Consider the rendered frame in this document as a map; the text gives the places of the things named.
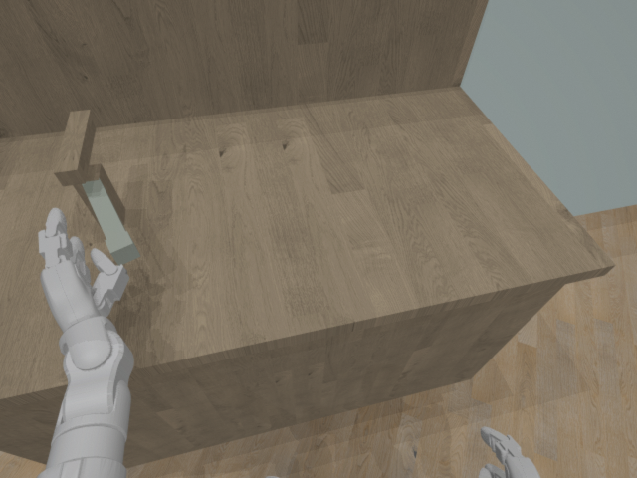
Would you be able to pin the counter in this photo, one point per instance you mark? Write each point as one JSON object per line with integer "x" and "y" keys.
{"x": 325, "y": 219}

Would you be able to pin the robot right hand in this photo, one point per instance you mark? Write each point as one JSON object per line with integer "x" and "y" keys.
{"x": 509, "y": 454}

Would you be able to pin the robot left forearm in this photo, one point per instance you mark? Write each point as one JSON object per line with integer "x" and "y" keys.
{"x": 92, "y": 425}

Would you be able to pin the robot left hand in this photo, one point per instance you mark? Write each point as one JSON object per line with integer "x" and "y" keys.
{"x": 66, "y": 277}

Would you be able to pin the tap lever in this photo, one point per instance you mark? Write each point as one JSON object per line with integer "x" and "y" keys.
{"x": 118, "y": 241}

